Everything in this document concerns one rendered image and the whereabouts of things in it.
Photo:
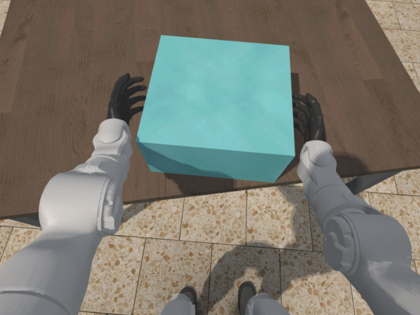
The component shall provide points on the right robot foot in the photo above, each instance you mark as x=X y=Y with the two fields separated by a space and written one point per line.
x=245 y=292

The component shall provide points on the left robot upper arm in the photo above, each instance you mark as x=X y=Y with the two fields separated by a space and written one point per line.
x=50 y=276

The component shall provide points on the robot left forearm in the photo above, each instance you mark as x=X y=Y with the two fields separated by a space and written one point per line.
x=112 y=151

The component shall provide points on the carton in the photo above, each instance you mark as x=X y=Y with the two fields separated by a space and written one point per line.
x=217 y=108

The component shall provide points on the robot right shin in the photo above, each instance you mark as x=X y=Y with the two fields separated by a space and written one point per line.
x=258 y=296

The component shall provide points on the right robot hand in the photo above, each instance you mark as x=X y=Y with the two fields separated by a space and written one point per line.
x=313 y=127

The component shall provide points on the table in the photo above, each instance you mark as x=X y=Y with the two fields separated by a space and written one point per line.
x=60 y=59

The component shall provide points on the robot right forearm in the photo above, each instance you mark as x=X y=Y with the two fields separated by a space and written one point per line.
x=323 y=188

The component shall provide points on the right robot upper arm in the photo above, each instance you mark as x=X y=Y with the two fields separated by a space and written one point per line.
x=373 y=252

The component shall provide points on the left robot hand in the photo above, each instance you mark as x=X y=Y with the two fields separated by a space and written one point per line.
x=120 y=103

